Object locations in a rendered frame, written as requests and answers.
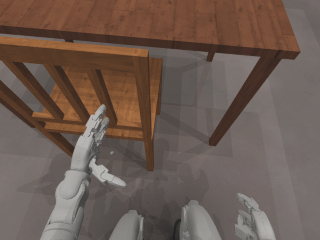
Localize chair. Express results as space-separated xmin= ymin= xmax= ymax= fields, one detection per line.
xmin=0 ymin=36 xmax=163 ymax=172

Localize table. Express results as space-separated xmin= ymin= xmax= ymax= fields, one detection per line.
xmin=0 ymin=0 xmax=301 ymax=146

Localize robot left thigh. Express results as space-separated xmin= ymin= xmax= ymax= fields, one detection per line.
xmin=109 ymin=213 xmax=144 ymax=240

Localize robot left forearm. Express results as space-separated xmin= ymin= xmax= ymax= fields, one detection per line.
xmin=40 ymin=169 xmax=91 ymax=240

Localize left robot hand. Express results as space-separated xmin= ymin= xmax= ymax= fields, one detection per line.
xmin=70 ymin=104 xmax=127 ymax=189

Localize right robot hand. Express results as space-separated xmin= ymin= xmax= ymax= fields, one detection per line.
xmin=235 ymin=193 xmax=276 ymax=240

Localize right robot shin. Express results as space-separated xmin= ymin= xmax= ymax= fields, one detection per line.
xmin=179 ymin=200 xmax=199 ymax=240

